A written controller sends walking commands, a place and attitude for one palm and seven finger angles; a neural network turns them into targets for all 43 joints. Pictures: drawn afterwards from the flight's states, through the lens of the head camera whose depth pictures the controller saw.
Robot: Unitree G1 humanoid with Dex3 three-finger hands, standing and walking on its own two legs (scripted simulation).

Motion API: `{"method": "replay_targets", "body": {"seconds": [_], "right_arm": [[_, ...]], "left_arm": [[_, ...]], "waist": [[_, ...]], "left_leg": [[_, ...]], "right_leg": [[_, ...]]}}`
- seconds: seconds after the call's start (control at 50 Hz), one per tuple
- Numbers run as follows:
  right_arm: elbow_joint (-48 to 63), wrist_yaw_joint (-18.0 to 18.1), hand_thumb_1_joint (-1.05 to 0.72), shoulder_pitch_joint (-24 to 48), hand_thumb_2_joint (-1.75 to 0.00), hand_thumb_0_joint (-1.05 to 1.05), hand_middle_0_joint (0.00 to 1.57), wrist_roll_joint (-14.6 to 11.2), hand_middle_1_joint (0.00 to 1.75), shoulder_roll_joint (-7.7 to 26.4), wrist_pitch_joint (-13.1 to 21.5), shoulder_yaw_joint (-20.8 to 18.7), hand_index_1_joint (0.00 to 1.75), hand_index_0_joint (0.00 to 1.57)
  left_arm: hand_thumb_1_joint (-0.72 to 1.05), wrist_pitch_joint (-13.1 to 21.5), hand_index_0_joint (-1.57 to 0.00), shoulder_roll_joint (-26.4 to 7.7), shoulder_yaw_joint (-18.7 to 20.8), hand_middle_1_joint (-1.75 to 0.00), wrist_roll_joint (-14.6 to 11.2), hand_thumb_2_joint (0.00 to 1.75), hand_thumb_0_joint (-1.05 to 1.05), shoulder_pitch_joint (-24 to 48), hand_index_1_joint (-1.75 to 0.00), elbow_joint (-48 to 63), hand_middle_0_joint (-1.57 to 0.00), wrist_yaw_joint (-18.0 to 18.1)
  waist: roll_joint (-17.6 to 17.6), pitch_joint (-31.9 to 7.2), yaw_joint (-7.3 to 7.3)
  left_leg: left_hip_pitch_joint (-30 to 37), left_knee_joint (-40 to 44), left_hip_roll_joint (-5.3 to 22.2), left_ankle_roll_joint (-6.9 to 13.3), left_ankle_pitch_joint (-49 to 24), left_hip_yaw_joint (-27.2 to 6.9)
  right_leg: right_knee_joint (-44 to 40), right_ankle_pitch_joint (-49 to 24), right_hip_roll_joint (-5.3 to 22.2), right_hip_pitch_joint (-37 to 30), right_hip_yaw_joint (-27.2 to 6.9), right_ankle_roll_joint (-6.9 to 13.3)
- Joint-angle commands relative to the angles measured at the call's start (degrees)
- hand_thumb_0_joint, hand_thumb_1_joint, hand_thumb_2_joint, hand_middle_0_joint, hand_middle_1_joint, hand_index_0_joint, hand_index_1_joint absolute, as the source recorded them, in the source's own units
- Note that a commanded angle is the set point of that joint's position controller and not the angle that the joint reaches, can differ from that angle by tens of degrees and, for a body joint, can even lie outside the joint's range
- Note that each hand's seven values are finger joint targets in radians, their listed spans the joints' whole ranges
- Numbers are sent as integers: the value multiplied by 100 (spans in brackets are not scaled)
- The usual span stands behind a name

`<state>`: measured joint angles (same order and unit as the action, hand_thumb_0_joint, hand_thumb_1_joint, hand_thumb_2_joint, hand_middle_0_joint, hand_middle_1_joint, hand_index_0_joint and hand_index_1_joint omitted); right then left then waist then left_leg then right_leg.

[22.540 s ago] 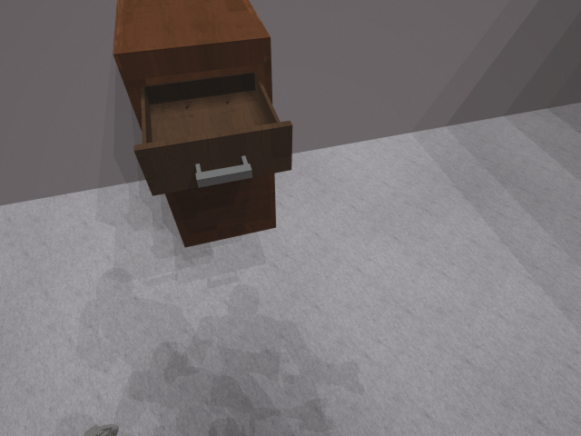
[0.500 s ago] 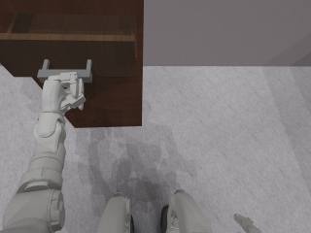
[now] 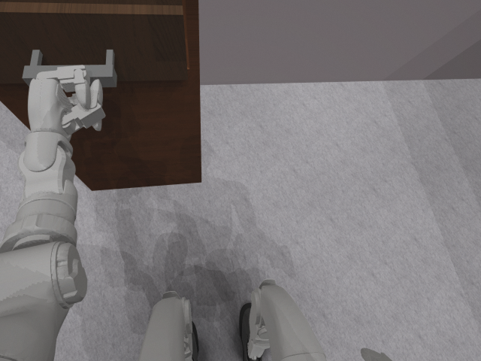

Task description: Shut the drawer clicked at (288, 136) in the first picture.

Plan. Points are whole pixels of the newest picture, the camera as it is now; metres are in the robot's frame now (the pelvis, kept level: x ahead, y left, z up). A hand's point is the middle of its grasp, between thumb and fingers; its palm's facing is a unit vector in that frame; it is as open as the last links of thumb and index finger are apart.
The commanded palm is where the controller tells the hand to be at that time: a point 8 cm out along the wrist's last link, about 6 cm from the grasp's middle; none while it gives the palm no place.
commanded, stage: push the drawer shut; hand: left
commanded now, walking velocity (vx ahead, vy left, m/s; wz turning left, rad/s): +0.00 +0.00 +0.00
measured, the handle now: (73, 66) +0.58 +0.23 +0.04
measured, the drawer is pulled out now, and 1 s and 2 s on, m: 0.03 0.00 0.00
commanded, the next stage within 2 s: pull the fist back off the drawer in 0.58 s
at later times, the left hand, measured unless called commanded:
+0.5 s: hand (91, 86) +0.55 +0.20 +0.04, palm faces +0.03 -1.00 -0.04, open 3.0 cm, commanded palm +0.57 +0.22 +0.04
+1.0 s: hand (89, 85) +0.55 +0.20 +0.04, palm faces +0.03 -1.00 -0.05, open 3.1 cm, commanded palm +0.54 +0.21 +0.04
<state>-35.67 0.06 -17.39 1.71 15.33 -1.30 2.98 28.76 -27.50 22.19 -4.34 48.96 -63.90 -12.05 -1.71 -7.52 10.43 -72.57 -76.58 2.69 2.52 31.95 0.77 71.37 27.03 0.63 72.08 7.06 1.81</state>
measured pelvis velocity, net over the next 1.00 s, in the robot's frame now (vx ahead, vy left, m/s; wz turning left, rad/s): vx -0.03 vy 0.01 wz -0.01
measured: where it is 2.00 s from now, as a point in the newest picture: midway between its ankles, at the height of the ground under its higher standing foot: (220, 359)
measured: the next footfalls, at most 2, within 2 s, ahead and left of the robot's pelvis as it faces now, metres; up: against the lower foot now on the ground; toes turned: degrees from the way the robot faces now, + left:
none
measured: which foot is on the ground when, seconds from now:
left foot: down 0.00-1.00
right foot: down 0.00-1.00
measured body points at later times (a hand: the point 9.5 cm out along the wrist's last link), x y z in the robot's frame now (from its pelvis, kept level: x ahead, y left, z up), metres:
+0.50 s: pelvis -0.01 +0.01 -0.01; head +0.18 +0.05 +0.39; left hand +0.54 +0.25 +0.04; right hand -0.01 -0.25 -0.11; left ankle +0.03 +0.09 -0.61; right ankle +0.06 -0.11 -0.61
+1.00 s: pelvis -0.03 +0.01 -0.02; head +0.16 +0.06 +0.38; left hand +0.54 +0.26 +0.04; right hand -0.03 -0.26 -0.11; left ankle +0.03 +0.09 -0.61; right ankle +0.06 -0.11 -0.61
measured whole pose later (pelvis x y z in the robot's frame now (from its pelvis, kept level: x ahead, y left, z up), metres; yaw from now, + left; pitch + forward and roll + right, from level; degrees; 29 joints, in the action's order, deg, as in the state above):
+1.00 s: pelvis -0.03 +0.01 -0.02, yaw +0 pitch +31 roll -7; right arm -36.5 -0.8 -20.8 3.6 15.7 0.5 5.7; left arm 23.5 -37.4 20.6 0.6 65.4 -73.4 -10.0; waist -1.9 -6.8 15.2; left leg -82.1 -80.6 2.5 3.0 29.9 -1.8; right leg 72.8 24.4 0.5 79.5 9.2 1.7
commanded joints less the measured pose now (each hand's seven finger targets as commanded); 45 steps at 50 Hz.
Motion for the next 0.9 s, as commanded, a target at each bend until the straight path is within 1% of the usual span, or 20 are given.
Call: {"method": "replay_targets", "body": {"seconds": [0.0, 0.06, 0.14, 0.16, 0.2, 0.24, 0.26, 0.3, 0.32, 0.36, 0.42, 0.48, 0.54, 0.56, 0.66, 0.7, 0.76, 0.78, 0.82, 0.88], "right_arm": [[238, 36, -90, -981, -90, 0, 20, 0, 30, 1099, 55, -371, 30, 20], [210, 39, -90, -1074, -90, 0, 20, 23, 30, 1158, 23, -339, 30, 20], [215, 6, -90, -1188, -90, 0, 20, 68, 30, 1158, -8, -330, 30, 20], [201, 8, -90, -1210, -90, 0, 20, 76, 30, 1188, -39, -312, 30, 20], [195, -22, -90, -1232, -90, 0, 20, 80, 30, 1156, -65, -314, 30, 20], [184, -22, -90, -1277, -90, 0, 20, 95, 30, 1174, -83, -282, 30, 20], [171, -14, -90, -1295, -90, 0, 20, 94, 30, 1206, -91, -283, 30, 20], [134, -13, -90, -1350, -90, 0, 20, 96, 30, 1200, -93, -291, 30, 20], [104, -4, -90, -1381, -90, 0, 20, 122, 30, 1220, -88, -287, 30, 20], [67, -26, -90, -1453, -90, 0, 20, 146, 30, 1232, -81, -295, 30, 20], [-2, -17, -90, -1468, -90, 0, 20, 165, 30, 1235, -54, -273, 30, 20], [-28, -11, -90, -1472, -90, 0, 20, 167, 30, 1254, -23, -247, 30, 20], [-59, 25, -90, -1444, -90, 0, 20, 171, 30, 1271, 46, -217, 30, 20], [-65, 28, -90, -1455, -90, 0, 20, 173, 30, 1289, 76, -213, 30, 20], [-101, 80, -90, -1456, -90, 0, 20, 156, 30, 1311, 225, -158, 30, 20], [-105, 72, -90, -1448, -90, 0, 20, 157, 30, 1299, 254, -144, 30, 20], [-67, 68, -90, -1467, -90, 0, 20, 156, 30, 1315, 266, -121, 30, 20], [-57, 54, -90, -1449, -90, 0, 20, 151, 30, 1301, 277, -123, 30, 20], [-40, 39, -90, -1467, -90, 0, 20, 159, 30, 1316, 268, -127, 30, 20], [-6, 2, -90, -1466, -90, 0, 20, 160, 30, 1310, 249, -144, 30, 20]], "left_arm": [[90, 296, -140, -1512, 240, -160, -111, 90, 0, 3044, -160, 1092, -140, 225], [90, 233, -140, -1822, 383, -160, -18, 90, 0, 3361, -160, 959, -140, 279], [90, 182, -140, -1847, 395, -160, 57, 90, 0, 3487, -160, 818, -140, 297], [90, 198, -140, -2122, 547, -160, 88, 90, 0, 3601, -160, 930, -140, 323], [90, 138, -140, -1865, 342, -160, 121, 90, 0, 3651, -160, 773, -140, 320], [90, 84, -140, -1907, 333, -160, 157, 90, 0, 3813, -160, 614, -140, 337], [90, 79, -140, -2047, 383, -160, 196, 90, 0, 3988, -160, 660, -140, 356], [90, 51, -140, -1916, 232, -160, 221, 90, 0, 4256, -160, 671, -140, 385], [90, 63, -140, -2034, 273, -160, 244, 90, 0, 4462, -160, 795, -140, 415], [90, 99, -140, -1948, 175, -160, 287, 90, 0, 4670, -160, 914, -140, 453], [90, 46, -140, -1877, 71, -160, 284, 90, 0, 4885, -160, 756, -140, 498], [90, 25, -140, -1890, -59, -160, 371, 90, 0, 5164, -160, 754, -140, 551], [90, -35, -140, -1728, -280, -160, 407, 90, 0, 5367, -160, 641, -140, 620], [90, -39, -140, -1720, -304, -160, 386, 90, 0, 5484, -160, 721, -140, 651], [90, -80, -140, -1899, -316, -160, 397, 90, 0, 5674, -160, 687, -140, 707], [90, -143, -140, -1832, -332, -160, 379, 90, 0, 5510, -160, 468, -140, 685], [90, -140, -140, -2154, -136, -160, 407, 90, 0, 5474, -160, 405, -140, 620], [90, -155, -140, -2017, -228, -160, 384, 90, 0, 5463, -160, 406, -140, 584], [90, -149, -140, -2218, -40, -160, 368, 90, 0, 5339, -160, 382, -140, 538], [90, -151, -140, -2095, -76, -160, 341, 90, 0, 5221, -160, 427, -140, 454]], "waist": [[-839, -3042, 281], [-787, -2975, 371], [-1014, -3169, 394], [-1131, -3254, 345], [-1049, -3193, 449], [-1001, -2974, 537], [-1034, -2954, 572], [-1134, -3021, 669], [-1244, -3090, 692], [-1537, -3275, 704], [-1428, -3097, 844], [-1687, -3122, 891], [-1762, -2791, 1035], [-1712, -2891, 1069], [-1852, -3043, 1102], [-1674, -2881, 1119], [-1674, -2986, 1033], [-1653, -2981, 1054], [-1620, -2937, 975], [-1690, -2996, 922]], "left_leg": [[1949, 951, -133, -47, -1528, -574], [1858, 927, -105, -36, -1465, -633], [2029, 873, -93, -53, -1723, -692], [2093, 871, -79, -75, -1863, -710], [2103, 860, -66, -65, -1794, -728], [1947, 866, -57, -46, -1648, -769], [1966, 875, -38, -57, -1588, -805], [2022, 858, -46, -56, -1505, -832], [2103, 847, -32, -69, -1537, -875], [2536, 900, -13, -139, -1637, -1022], [2346, 867, -20, -104, -1352, -1014], [2416, 925, -16, -138, -1141, -1115], [2405, 1072, 9, -138, -616, -1241], [2416, 1075, 5, -124, -552, -1247], [2320, 1063, -1, -110, -401, -1221], [2061, 1032, -23, -74, -272, -1150], [1813, 941, -49, -54, -297, -1056], [1788, 939, -51, -46, -249, -1061], [1691, 920, -47, -47, -269, -1025], [1775, 926, -31, -55, -339, -1059]], "right_leg": [[-863, -744, -209, -1449, -565, -68], [-818, -684, -226, -1326, -533, -67], [-759, -811, -232, -1203, -494, -51], [-725, -889, -229, -1238, -481, -42], [-757, -839, -248, -1127, -466, -53], [-749, -733, -249, -1016, -442, -57], [-739, -689, -251, -919, -429, -63], [-749, -656, -245, -791, -434, -70], [-711, -673, -241, -727, -416, -65], [-664, -698, -244, -451, -354, -43], [-724, -583, -246, -376, -377, -59], [-674, -480, -239, -170, -345, -32], [-689, -258, -223, 170, -314, -22], [-718, -242, -224, 139, -327, -38], [-730, -162, -231, 89, -364, -34], [-796, -103, -232, -40, -400, -37], [-776, -54, -235, -245, -446, -16], [-781, -27, -239, -243, -452, -22], [-802, -29, -232, -359, -474, -14], [-755, -65, -235, -305, -447, -2]]}}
